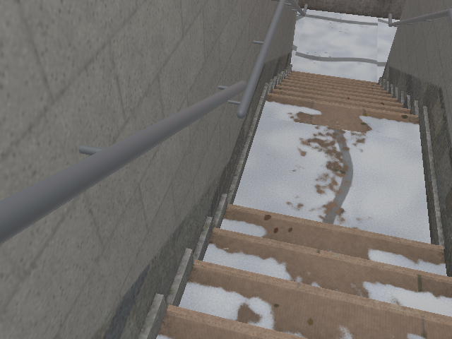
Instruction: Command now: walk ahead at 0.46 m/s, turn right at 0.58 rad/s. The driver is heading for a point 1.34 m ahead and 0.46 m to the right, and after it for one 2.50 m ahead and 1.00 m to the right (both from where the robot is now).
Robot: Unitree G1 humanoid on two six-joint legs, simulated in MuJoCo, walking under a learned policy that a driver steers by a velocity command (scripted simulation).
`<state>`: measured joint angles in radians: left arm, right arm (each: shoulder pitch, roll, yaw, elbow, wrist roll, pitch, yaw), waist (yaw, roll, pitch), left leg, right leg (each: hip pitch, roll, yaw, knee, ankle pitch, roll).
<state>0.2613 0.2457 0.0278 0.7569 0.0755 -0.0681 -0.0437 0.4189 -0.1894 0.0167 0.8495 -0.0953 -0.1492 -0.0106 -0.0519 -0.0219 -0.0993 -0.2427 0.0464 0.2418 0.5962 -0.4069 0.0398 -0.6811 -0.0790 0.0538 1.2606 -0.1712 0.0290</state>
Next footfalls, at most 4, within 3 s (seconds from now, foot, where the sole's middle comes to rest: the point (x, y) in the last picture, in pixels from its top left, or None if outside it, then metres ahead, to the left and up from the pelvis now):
0.36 right None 0.23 -0.25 -0.93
0.84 left None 0.57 -0.16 -1.10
1.20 right None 0.58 -0.38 -1.10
1.58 left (297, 312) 0.89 -0.33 -1.27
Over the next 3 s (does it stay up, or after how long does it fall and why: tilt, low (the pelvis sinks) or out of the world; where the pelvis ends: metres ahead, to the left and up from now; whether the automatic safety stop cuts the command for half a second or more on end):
stays up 1.48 -0.66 -0.86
